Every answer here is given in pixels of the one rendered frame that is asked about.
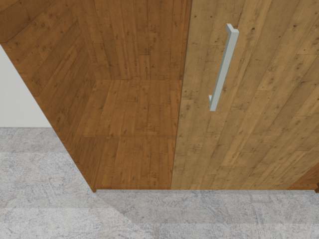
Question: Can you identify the handle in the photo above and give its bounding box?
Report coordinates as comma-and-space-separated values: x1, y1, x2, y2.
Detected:
208, 23, 239, 111

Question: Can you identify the wardrobe door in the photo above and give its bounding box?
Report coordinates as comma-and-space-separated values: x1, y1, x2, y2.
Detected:
294, 162, 319, 184
170, 0, 319, 190

